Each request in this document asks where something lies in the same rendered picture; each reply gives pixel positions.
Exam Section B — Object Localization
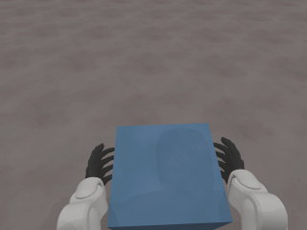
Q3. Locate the right robot hand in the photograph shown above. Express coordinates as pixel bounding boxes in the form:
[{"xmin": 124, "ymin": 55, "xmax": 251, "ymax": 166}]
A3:
[{"xmin": 213, "ymin": 137, "xmax": 245, "ymax": 185}]

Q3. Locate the carton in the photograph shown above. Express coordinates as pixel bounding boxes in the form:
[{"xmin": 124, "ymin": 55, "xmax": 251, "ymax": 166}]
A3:
[{"xmin": 106, "ymin": 123, "xmax": 233, "ymax": 230}]

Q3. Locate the left robot forearm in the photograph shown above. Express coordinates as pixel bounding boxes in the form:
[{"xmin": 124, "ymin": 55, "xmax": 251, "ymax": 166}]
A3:
[{"xmin": 57, "ymin": 177, "xmax": 108, "ymax": 230}]

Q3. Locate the left robot hand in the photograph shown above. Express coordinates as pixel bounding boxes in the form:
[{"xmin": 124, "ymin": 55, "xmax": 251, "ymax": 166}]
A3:
[{"xmin": 85, "ymin": 143, "xmax": 115, "ymax": 186}]

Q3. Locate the right robot forearm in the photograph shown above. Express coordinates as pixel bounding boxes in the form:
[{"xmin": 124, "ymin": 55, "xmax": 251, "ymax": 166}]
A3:
[{"xmin": 227, "ymin": 169, "xmax": 288, "ymax": 230}]

